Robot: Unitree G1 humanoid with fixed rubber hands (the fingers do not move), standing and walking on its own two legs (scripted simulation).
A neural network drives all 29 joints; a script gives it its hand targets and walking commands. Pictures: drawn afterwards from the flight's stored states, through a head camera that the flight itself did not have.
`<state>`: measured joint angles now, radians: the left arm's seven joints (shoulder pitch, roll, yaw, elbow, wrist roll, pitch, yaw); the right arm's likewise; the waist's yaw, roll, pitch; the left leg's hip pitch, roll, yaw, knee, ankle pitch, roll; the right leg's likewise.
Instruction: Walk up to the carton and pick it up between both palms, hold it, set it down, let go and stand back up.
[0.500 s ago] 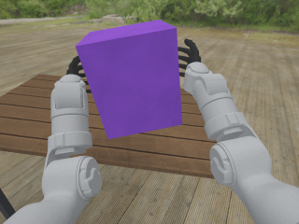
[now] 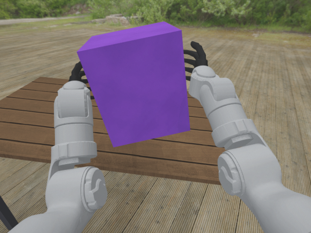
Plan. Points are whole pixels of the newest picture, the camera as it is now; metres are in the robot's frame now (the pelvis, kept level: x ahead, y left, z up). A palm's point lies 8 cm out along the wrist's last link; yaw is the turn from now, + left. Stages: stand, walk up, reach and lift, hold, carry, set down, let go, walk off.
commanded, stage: hold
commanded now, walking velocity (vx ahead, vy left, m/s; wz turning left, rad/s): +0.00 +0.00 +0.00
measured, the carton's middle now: (139, 81) +0.43 +0.00 +0.26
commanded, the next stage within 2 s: none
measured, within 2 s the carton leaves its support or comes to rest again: neither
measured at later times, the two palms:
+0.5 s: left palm (75, 88) +0.35 +0.15 +0.28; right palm (203, 71) +0.34 -0.14 +0.32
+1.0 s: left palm (76, 90) +0.36 +0.15 +0.27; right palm (199, 74) +0.35 -0.13 +0.31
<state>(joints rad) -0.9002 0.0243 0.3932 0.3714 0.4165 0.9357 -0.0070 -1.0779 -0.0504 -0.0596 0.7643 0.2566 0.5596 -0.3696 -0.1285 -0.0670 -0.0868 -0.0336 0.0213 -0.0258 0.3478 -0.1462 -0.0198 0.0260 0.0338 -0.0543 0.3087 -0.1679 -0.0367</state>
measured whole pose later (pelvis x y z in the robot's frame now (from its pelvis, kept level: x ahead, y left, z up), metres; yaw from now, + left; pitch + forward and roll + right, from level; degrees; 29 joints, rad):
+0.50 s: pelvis -0.01 +0.00 +0.00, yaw +0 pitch -11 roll +0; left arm -0.94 0.03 0.42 0.45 0.44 0.91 -0.04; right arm -1.11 -0.06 -0.10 0.84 0.21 0.55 -0.33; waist -0.12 -0.06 -0.10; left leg -0.02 0.02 -0.03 0.33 -0.13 -0.02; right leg 0.03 0.03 -0.05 0.31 -0.16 -0.04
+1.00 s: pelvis -0.01 -0.01 +0.00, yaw +0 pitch -9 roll +0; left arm -0.93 0.04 0.40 0.46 0.41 0.89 0.00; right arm -1.09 -0.05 -0.10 0.83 0.22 0.53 -0.32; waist -0.12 -0.07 -0.09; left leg -0.04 0.02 -0.03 0.33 -0.13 -0.03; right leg 0.02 0.04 -0.06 0.30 -0.16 -0.04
